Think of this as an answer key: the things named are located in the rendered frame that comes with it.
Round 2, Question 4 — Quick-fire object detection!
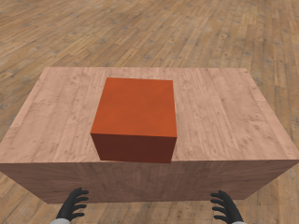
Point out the left robot hand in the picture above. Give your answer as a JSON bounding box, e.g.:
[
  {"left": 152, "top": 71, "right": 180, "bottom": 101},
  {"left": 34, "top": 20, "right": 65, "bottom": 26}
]
[{"left": 55, "top": 187, "right": 89, "bottom": 222}]

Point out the right robot hand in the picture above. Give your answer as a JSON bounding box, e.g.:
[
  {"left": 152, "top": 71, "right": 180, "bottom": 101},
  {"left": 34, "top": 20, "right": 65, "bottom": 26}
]
[{"left": 210, "top": 190, "right": 244, "bottom": 224}]

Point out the carton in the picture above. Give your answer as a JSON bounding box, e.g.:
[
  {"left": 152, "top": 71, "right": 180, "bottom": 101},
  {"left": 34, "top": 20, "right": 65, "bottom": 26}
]
[{"left": 90, "top": 77, "right": 178, "bottom": 164}]

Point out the pedestal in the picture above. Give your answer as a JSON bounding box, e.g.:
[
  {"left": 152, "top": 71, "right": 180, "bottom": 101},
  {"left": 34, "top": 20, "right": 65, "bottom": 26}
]
[{"left": 0, "top": 66, "right": 299, "bottom": 204}]

